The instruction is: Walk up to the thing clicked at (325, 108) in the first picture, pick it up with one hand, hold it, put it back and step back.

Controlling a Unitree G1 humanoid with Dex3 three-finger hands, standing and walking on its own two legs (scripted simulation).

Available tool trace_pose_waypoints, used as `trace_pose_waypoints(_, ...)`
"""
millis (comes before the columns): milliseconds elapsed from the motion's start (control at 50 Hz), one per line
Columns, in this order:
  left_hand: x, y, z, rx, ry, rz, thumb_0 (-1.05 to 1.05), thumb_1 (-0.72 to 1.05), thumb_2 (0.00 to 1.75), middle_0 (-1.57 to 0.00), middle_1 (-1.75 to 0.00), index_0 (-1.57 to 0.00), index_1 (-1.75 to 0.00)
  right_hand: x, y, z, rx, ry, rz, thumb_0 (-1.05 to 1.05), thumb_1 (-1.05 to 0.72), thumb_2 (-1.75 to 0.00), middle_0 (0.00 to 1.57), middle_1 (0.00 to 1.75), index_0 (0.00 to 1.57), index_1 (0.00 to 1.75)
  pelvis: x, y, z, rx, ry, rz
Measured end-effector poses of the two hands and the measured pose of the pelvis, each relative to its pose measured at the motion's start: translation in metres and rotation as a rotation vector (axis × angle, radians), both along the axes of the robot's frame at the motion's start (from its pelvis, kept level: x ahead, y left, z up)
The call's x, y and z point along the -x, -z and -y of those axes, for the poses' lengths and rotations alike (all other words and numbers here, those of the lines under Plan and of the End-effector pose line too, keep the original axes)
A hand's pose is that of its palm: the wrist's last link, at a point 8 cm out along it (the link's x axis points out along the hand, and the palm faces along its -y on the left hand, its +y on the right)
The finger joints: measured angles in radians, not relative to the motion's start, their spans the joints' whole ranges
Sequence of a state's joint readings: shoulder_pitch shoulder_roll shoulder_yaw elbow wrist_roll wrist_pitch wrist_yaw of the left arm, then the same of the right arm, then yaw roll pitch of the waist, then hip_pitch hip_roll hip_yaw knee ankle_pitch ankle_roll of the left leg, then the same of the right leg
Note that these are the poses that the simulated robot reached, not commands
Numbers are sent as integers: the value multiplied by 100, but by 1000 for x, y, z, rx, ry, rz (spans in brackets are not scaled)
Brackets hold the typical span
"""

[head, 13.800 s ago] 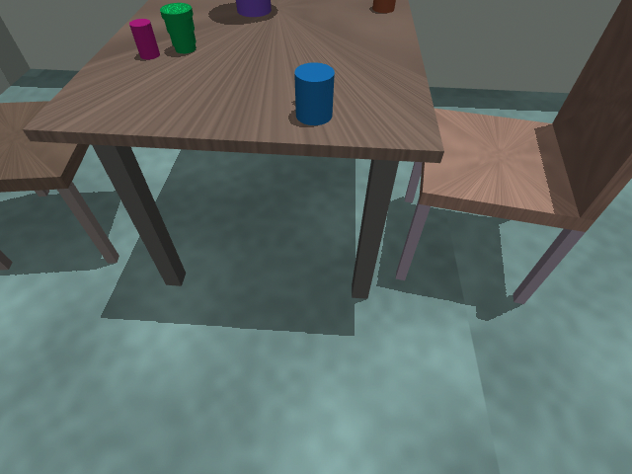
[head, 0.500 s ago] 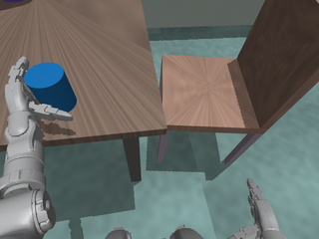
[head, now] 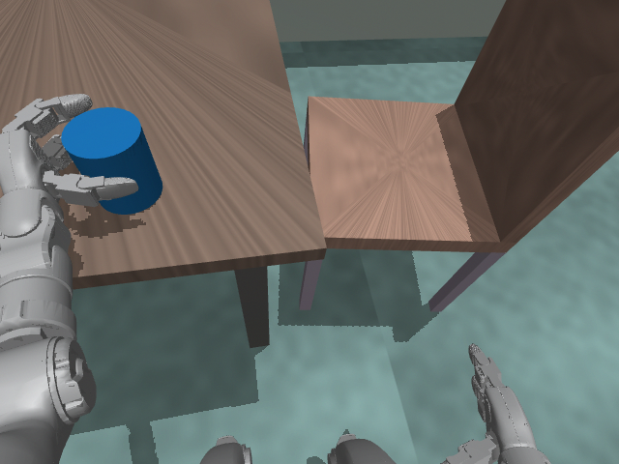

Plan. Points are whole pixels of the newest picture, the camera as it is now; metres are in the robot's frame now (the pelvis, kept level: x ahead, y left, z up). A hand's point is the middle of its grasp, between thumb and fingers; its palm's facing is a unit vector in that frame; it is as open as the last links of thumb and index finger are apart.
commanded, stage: close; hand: left
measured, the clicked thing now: (110, 156) +0.50 +0.21 +0.09
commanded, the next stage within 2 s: settle in 0.10 s
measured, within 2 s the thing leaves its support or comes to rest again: leaves its support in 0.48 s
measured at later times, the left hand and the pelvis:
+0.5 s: hand (85, 172) +0.45 +0.22 +0.11, palm faces +0.26 -0.97 -0.01, open 11.5 cm; pelvis +0.01 -0.01 +0.01, yaw +1 degrees
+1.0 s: hand (71, 150) +0.44 +0.21 +0.16, palm faces +0.26 -0.96 -0.01, open 11.5 cm; pelvis -0.01 -0.01 +0.02, yaw +1 degrees
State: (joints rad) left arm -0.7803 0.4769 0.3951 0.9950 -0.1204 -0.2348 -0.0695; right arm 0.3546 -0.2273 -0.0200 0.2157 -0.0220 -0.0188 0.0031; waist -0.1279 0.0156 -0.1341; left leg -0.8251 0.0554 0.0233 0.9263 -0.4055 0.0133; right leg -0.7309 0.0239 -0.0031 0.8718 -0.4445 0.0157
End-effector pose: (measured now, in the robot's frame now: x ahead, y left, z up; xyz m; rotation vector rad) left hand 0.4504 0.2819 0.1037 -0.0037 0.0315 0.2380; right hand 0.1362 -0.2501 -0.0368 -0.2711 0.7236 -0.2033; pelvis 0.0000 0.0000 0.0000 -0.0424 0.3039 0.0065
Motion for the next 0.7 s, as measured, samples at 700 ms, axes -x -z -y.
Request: trace_pose_waypoints(700, 39, -40, 17, -17, -23, 28, 1, -61, 64, -43, -92, -81, -108, -11, -3, 14, -32, 38, 19, -1, 49, -6, 6, 5, 5, 5, -5, -13, 8, -23, -8, 103)
